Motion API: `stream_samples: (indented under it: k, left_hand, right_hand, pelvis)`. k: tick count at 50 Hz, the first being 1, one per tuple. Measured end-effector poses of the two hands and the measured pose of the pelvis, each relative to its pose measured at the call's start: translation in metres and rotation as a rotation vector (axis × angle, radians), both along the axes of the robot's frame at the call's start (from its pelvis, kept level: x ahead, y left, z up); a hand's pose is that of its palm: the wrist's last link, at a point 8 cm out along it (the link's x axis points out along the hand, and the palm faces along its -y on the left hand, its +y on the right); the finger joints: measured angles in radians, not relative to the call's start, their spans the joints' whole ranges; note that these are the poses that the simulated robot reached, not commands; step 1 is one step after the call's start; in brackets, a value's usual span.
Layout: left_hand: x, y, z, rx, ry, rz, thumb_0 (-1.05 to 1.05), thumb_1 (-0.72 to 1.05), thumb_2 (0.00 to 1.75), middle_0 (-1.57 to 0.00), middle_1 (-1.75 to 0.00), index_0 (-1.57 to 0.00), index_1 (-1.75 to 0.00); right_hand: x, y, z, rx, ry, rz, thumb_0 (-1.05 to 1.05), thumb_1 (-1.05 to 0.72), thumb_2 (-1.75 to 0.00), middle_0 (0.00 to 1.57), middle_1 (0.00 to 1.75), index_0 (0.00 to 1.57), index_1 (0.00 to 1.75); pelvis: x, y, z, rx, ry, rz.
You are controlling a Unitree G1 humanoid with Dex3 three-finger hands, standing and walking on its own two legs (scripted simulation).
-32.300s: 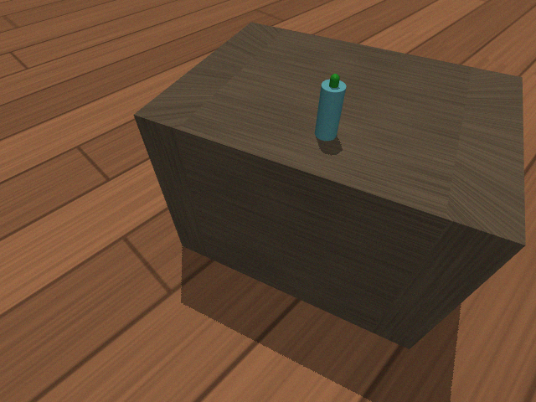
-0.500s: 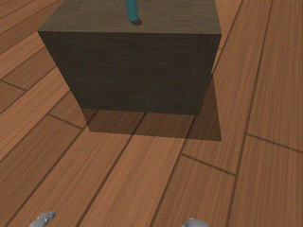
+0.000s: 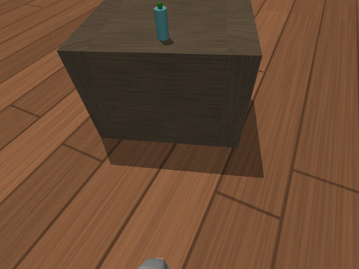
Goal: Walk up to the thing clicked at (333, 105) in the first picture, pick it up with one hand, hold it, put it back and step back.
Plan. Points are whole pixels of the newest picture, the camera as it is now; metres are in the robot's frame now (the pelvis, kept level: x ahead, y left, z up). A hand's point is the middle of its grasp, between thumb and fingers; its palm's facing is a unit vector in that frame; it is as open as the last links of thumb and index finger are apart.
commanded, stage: step back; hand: left
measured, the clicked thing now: (161, 21) +1.17 +0.16 +0.02
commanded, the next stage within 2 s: stand in 0.42 s
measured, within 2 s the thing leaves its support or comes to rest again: neither
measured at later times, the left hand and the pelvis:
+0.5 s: hand (78, 266) +0.14 +0.29 -0.15, palm faces -0.04 -0.94 -0.34, open 7.4 cm; pelvis +0.04 +0.04 +0.00, yaw -2 degrees
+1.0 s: hand out of the picture +0.11 +0.28 -0.14, palm faces -0.07 -0.94 -0.34, open 7.4 cm; pelvis +0.03 +0.03 +0.01, yaw -2 degrees
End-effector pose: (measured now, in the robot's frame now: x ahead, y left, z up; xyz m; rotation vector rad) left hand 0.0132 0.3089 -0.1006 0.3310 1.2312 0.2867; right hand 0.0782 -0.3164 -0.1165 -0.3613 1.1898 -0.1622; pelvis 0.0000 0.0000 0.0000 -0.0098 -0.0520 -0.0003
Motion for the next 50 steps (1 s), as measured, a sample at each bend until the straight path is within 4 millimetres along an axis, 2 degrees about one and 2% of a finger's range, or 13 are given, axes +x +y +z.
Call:
stream_samples:
  k: [4,9,16,22,26,35,50]
  left_hand:
    - [0.014,0.019,-0.007,0.003,0.007,0.002,0.01,0.9,0.9,-0.2,-0.3,-0.21,-0.3]
    - [0.048,0.038,-0.021,-0.015,-0.002,-0.018,0.01,0.9,0.9,-0.2,-0.3,-0.2,-0.3]
    - [0.093,0.037,-0.024,-0.039,-0.032,-0.071,0.0,0.9,0.9,-0.2,-0.3,-0.2,-0.3]
    - [0.117,0.03,-0.018,-0.05,-0.05,-0.099,0.0,0.9,0.9,-0.2,-0.3,-0.2,-0.3]
    - [0.127,0.024,-0.012,-0.061,-0.065,-0.112,0.0,0.9,0.9,-0.2,-0.3,-0.2,-0.3]
    - [0.128,0.015,-0.006,-0.066,-0.06,-0.128,0.0,0.9,0.9,-0.2,-0.3,-0.2,-0.3]
    - [0.096,0.013,-0.007,-0.063,0.007,-0.115,0.0,0.9,0.9,-0.2,-0.3,-0.2,-0.3]
  right_hand:
    - [0.008,0.013,-0.002,-0.01,0.021,0.005,0.01,-0.91,-0.9,0.2,0.3,0.2,0.3]
    - [0.018,0.042,-0.003,-0.013,0.008,-0.017,0.01,-0.91,-0.9,0.2,0.3,0.2,0.3]
    - [0.045,0.063,0.001,0.018,-0.037,-0.03,0.01,-0.9,-0.9,0.2,0.3,0.2,0.3]
    - [0.068,0.069,0.006,0.035,-0.084,-0.04,0.01,-0.9,-0.9,0.2,0.3,0.2,0.3]
    - [0.073,0.066,0.009,0.038,-0.092,-0.043,0.01,-0.9,-0.9,0.2,0.3,0.2,0.3]
    - [0.054,0.053,0.013,0.029,-0.058,-0.075,0.01,-0.9,-0.9,0.2,0.3,0.2,0.3]
    - [0.004,0.045,0.007,0.033,0.043,-0.114,0.01,-0.91,-0.9,0.2,0.3,0.2,0.3]
  pelvis:
    - [0.01,0.013,-0.005,-0.006,0.007,0.018]
    - [0.022,0.03,-0.01,0.022,0.003,-0.003]
    - [0.035,0.035,-0.006,-0.009,0.019,-0.029]
    - [0.042,0.038,-0.001,-0.002,0.023,-0.038]
    - [0.044,0.039,0.003,0.004,0.017,-0.037]
    - [0.04,0.034,0.009,0.009,0.003,-0.033]
    - [0.028,0.029,0.012,0.007,0.004,-0.03]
